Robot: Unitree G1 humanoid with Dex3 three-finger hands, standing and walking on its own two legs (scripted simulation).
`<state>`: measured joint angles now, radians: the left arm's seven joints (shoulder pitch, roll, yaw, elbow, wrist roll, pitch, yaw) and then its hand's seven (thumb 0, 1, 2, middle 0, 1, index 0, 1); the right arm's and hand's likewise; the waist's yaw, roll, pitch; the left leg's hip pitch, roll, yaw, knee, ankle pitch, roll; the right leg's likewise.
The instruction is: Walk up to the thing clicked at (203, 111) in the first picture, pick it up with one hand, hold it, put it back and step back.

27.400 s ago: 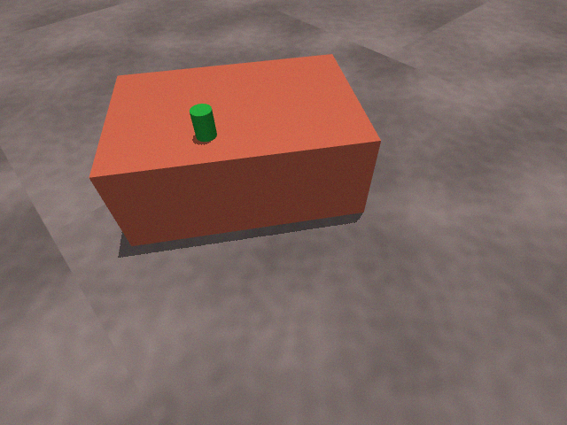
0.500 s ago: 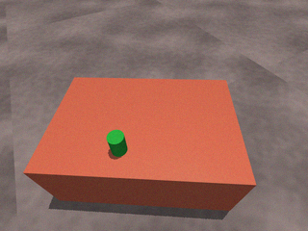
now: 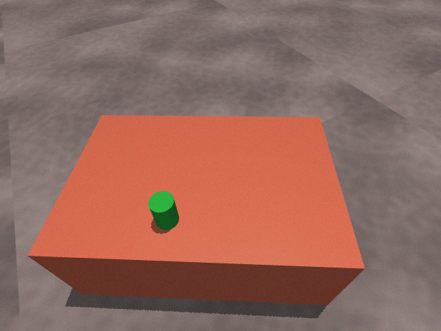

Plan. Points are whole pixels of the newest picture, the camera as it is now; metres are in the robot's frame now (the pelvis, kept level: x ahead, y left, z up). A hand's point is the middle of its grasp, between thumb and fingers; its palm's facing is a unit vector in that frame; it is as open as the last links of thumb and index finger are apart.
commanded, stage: stand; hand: left
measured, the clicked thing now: (164, 211) +0.53 +0.22 -0.30
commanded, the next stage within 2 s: step back in 0.70 s
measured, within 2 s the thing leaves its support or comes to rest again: neither
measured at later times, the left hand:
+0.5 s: hand out of the picture +0.06 +0.25 -0.16, palm faces -0.02 -0.94 -0.35, open 7.4 cm
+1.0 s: hand out of the picture +0.08 +0.30 -0.18, palm faces -0.01 -0.93 -0.38, open 7.4 cm
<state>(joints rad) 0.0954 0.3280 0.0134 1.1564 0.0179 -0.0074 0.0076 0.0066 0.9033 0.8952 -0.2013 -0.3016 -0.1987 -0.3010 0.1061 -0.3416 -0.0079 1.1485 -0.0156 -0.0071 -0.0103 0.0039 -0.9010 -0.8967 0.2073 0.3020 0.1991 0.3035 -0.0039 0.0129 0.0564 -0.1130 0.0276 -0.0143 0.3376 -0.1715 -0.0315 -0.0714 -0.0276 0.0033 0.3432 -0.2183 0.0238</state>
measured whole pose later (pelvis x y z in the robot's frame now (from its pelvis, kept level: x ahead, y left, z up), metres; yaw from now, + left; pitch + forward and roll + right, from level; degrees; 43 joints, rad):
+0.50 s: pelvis +0.00 +0.00 +0.00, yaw +0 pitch -3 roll +0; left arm 0.12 0.34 0.01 1.15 0.02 0.00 0.00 0.01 0.90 0.90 -0.20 -0.30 -0.20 -0.30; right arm 0.12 -0.34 -0.01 1.15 -0.01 0.00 0.00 0.00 -0.90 -0.90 0.21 0.30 0.20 0.30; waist -0.01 0.01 0.06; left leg -0.11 0.03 -0.01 0.33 -0.16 -0.04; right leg -0.08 -0.02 0.00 0.34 -0.21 0.02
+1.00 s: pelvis -0.05 +0.03 -0.02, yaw +0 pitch -2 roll -1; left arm 0.05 0.39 0.07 0.97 0.01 0.06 0.01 0.01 0.90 0.89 -0.20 -0.30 -0.20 -0.30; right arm 0.12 -0.39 -0.06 1.02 -0.02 0.03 0.01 0.00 -0.90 -0.90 0.21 0.30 0.20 0.30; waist -0.01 -0.02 0.16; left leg -0.30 -0.03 0.00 0.66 -0.34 0.04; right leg -0.34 -0.03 0.06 0.69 -0.35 0.01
